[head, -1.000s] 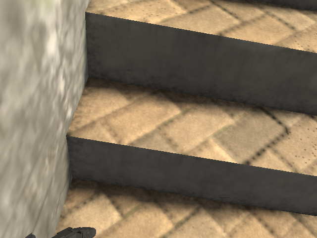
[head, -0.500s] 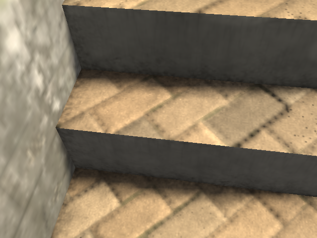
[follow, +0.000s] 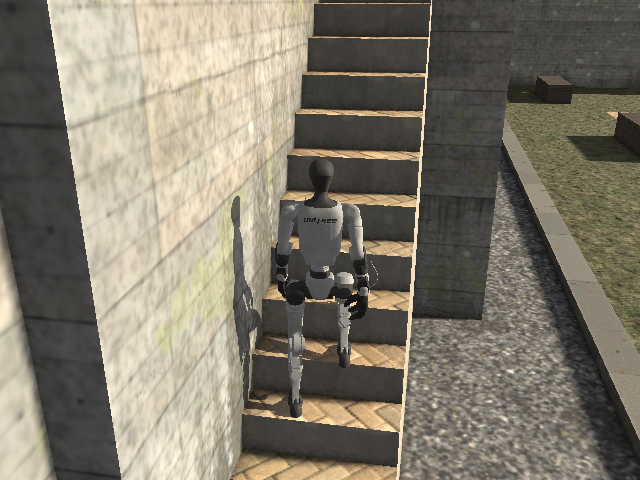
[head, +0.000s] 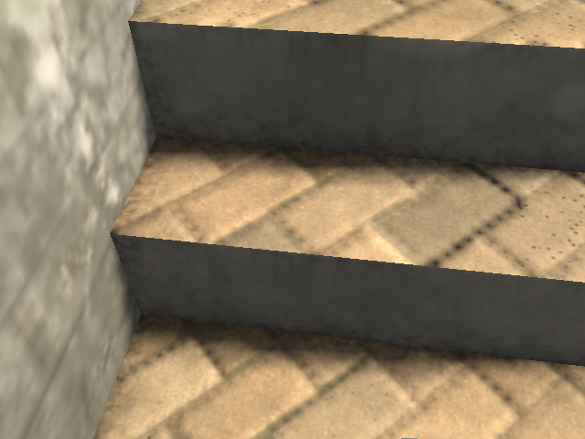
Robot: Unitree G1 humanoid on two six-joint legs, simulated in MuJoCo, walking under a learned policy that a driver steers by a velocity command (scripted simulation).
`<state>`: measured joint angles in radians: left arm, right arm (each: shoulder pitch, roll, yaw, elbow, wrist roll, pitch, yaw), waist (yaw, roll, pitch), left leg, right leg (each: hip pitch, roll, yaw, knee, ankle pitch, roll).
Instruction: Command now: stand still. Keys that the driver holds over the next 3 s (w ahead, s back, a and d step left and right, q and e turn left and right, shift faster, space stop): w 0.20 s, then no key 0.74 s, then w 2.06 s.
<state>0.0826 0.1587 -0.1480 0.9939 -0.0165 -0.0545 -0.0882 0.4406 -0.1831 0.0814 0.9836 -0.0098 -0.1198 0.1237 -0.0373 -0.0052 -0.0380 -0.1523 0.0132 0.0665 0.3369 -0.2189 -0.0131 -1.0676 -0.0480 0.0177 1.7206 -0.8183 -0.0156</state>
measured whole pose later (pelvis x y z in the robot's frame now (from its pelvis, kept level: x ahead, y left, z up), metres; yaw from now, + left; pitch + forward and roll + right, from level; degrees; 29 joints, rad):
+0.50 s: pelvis +0.03 -0.03 +0.03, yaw -1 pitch +8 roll -3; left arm -0.05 0.15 -0.12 0.92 0.02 0.03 -0.09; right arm 0.40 -0.25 0.05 1.06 -0.03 -0.10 0.15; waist -0.02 0.08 -0.09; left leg -0.17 0.14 0.09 0.21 -0.03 0.06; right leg -1.03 0.05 -0.09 1.56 -0.66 -0.09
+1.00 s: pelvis +0.03 +0.04 +0.02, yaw +0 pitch +6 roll -4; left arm 0.06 0.15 -0.10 0.94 -0.01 0.02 -0.07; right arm 0.34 -0.22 0.07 0.98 -0.03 -0.13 0.18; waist 0.06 0.03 -0.06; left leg -0.04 0.03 0.06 0.08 -0.12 0.04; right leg -1.03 -0.02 0.04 1.64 -0.67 -0.01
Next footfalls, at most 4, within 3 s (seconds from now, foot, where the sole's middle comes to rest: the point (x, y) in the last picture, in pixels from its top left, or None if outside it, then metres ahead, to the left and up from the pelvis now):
0.92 left None -0.02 0.13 -0.78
1.36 right None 0.13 -0.04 -0.57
1.70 left None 0.24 0.16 -0.57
2.16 right None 0.16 -0.13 -0.57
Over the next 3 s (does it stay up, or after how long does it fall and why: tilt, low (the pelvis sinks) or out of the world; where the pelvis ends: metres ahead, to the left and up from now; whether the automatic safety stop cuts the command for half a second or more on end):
stays up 0.16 0.00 0.20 its command is cut before an obstacle after 1.6 s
